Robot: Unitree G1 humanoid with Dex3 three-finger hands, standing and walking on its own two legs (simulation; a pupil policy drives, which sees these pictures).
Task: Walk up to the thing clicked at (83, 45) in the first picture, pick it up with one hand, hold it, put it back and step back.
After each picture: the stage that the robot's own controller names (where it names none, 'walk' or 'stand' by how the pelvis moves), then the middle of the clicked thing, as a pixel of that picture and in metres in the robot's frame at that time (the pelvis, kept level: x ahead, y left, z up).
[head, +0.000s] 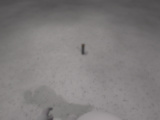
stand; (82, 49) +1.34 +0.20 -0.66
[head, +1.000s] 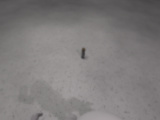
walk; (83, 53) +1.21 +0.15 -0.65
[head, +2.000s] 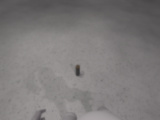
walk; (77, 70) +0.77 +0.17 -0.65
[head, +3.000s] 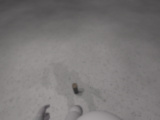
walk; (75, 89) +0.47 +0.23 -0.63
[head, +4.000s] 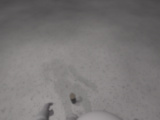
stand; (73, 98) +0.34 +0.21 -0.65
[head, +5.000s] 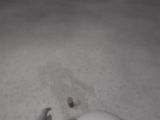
stand; (70, 102) +0.31 +0.22 -0.65
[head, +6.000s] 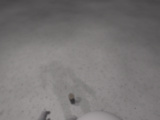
stand; (72, 99) +0.35 +0.22 -0.66
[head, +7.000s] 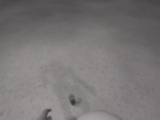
stand; (72, 100) +0.34 +0.21 -0.66
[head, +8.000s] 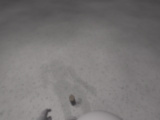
go down; (72, 100) +0.33 +0.21 -0.66
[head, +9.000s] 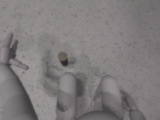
go down; (63, 60) +0.43 +0.21 -0.30
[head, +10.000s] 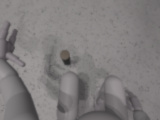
go down; (66, 59) +0.43 +0.21 -0.27
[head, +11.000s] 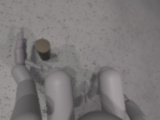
close in; (44, 52) +0.42 +0.25 -0.17
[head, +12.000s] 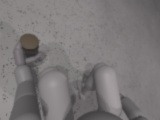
close; (31, 50) +0.43 +0.27 -0.16
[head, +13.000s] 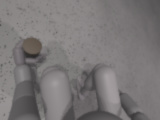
lift; (32, 51) +0.40 +0.27 -0.17
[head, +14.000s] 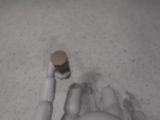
lift; (63, 67) +0.33 +0.19 +0.02
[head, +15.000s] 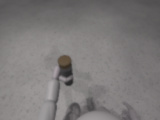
hold; (67, 72) +0.32 +0.17 +0.02
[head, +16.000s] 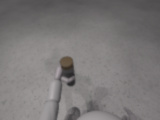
hold; (69, 73) +0.32 +0.16 +0.03
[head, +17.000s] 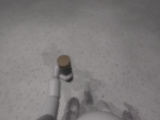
crouch; (66, 70) +0.34 +0.17 -0.01
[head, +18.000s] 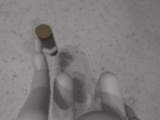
lower; (49, 43) +0.49 +0.23 -0.05
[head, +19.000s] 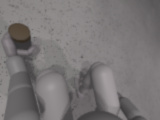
lower; (23, 43) +0.46 +0.28 -0.17
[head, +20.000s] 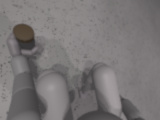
lower; (27, 43) +0.45 +0.27 -0.17
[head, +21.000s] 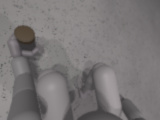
lower; (28, 44) +0.45 +0.27 -0.17
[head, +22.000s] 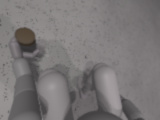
lower; (29, 46) +0.44 +0.27 -0.17
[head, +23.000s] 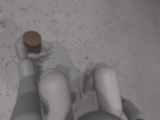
open; (34, 47) +0.44 +0.26 -0.17
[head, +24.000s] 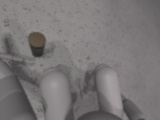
rise; (37, 47) +0.43 +0.25 -0.17
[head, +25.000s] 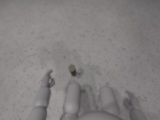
walk; (73, 71) +0.43 +0.18 -0.43
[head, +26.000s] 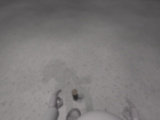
stand; (75, 95) +0.39 +0.17 -0.60
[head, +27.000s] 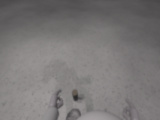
stand; (75, 95) +0.38 +0.17 -0.60
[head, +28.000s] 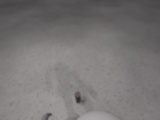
stand; (77, 97) +0.40 +0.16 -0.65
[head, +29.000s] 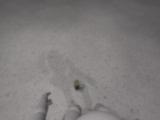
walk; (76, 85) +0.43 +0.14 -0.63
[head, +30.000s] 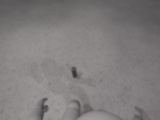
walk; (74, 72) +0.60 +0.23 -0.62
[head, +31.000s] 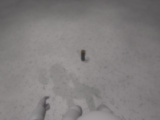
walk; (83, 56) +0.95 +0.18 -0.62
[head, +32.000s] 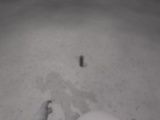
stand; (81, 61) +0.99 +0.19 -0.65
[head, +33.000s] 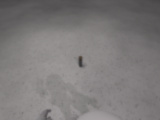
stand; (80, 61) +1.01 +0.21 -0.66
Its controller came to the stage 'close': yes
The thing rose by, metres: 0.70
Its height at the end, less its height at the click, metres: +0.00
